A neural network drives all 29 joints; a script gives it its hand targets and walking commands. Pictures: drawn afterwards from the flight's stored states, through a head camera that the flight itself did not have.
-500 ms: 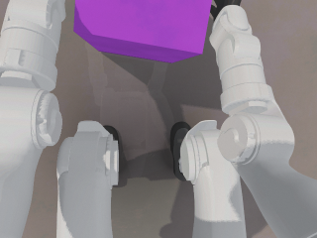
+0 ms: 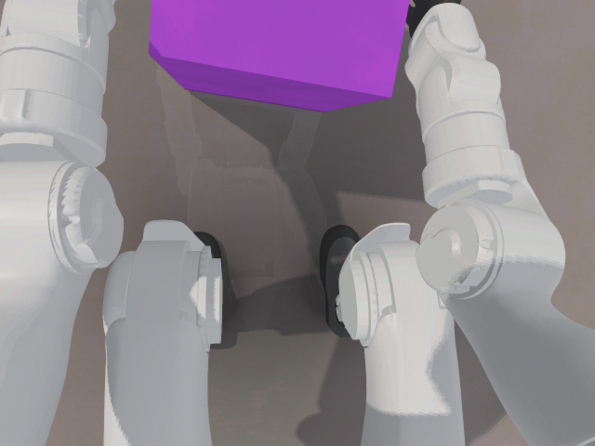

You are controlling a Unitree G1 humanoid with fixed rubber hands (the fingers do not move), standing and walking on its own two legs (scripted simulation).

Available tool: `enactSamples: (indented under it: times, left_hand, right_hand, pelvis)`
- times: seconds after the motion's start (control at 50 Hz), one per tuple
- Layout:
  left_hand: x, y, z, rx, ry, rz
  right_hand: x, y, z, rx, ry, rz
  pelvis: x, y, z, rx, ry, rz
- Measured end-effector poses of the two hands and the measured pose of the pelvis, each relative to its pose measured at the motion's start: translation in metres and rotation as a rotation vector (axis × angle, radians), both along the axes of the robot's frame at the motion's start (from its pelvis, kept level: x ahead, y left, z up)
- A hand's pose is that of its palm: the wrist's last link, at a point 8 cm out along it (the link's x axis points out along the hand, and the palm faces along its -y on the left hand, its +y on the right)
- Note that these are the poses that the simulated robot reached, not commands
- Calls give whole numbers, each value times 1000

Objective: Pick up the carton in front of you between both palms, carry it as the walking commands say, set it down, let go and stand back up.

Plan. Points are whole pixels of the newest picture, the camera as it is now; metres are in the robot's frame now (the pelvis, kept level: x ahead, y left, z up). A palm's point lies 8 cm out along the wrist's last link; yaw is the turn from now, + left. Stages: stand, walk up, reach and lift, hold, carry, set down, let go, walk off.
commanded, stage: set down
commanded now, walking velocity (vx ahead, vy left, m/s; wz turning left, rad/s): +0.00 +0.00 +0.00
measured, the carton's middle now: (275, 0) +0.55 +0.04 -0.24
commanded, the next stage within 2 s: let go in 1.36 s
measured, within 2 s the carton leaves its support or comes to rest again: neither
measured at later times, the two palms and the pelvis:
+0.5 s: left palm out of the picture +0.58 +0.24 -0.13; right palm (466, 4) +0.54 -0.13 -0.13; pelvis +0.00 +0.00 +0.01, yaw +1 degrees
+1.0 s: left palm out of the picture +0.58 +0.26 +0.03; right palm out of the picture +0.54 -0.13 +0.03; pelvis +0.01 +0.00 +0.14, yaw +1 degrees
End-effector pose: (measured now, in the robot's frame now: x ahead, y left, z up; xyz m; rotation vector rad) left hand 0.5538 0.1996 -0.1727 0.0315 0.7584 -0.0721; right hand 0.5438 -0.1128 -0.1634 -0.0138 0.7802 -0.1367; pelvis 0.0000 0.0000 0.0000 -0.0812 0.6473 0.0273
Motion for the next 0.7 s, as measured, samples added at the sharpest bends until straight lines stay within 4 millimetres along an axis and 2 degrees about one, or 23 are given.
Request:
enactSamples:
  times: [0.1,0.2,0.3,0.4,0.48,0.58,0.7]
  left_hand:
    - [-4,4,-11,18,-7,15]
    - [-12,27,-27,77,6,93]
    - [-5,46,-18,98,-15,123]
    - [12,47,6,91,-63,125]
    - [22,43,34,87,-109,114]
    - [22,39,74,88,-114,104]
    - [17,46,118,92,-91,109]
  right_hand:
    - [-3,-2,-3,-29,-5,19]
    - [-14,-19,-16,-62,16,-21]
    - [-14,-29,-17,-61,-7,-44]
    - [-7,-23,-2,-48,-58,-42]
    - [-2,-17,23,-41,-111,-46]
    - [-2,-12,66,-41,-133,-57]
    - [-5,-14,110,-52,-120,-65]
  pelvis:
    - [-2,1,0,-4,-20,3]
    - [-3,3,2,-12,-36,6]
    - [-2,3,2,-11,-33,12]
    - [0,2,2,-12,-11,15]
    - [1,0,10,-9,8,17]
    - [3,-1,36,-7,43,19]
    - [4,0,72,-8,102,22]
